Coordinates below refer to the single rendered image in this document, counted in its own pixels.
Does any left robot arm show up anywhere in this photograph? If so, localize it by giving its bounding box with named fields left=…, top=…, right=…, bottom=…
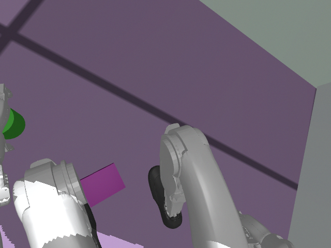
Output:
left=0, top=132, right=11, bottom=248

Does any left robot foot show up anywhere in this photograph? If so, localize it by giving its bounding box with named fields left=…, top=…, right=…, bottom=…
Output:
left=84, top=203, right=102, bottom=248

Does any right robot hand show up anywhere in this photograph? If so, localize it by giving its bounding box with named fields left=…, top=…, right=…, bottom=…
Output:
left=237, top=210, right=271, bottom=248

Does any right robot arm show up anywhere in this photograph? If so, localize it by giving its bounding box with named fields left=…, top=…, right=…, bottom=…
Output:
left=261, top=234, right=295, bottom=248

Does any right robot foot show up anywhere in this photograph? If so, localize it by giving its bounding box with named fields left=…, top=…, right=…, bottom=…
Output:
left=148, top=165, right=182, bottom=229

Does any left robot hand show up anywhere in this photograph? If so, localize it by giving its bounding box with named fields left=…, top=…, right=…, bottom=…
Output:
left=0, top=83, right=14, bottom=152

